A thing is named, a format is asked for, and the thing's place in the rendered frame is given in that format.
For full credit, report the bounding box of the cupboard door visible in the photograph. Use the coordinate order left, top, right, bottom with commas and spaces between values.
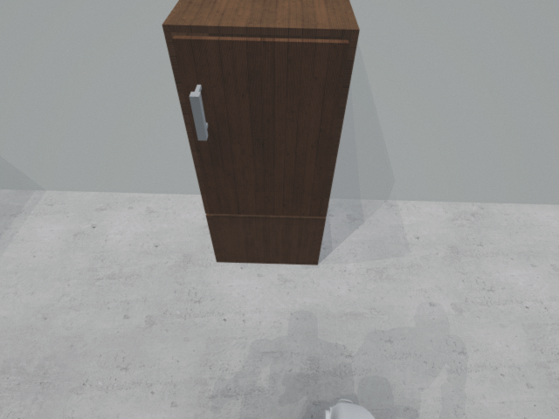
172, 36, 349, 216

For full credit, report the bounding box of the handle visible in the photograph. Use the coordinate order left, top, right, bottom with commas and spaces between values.
190, 85, 208, 141

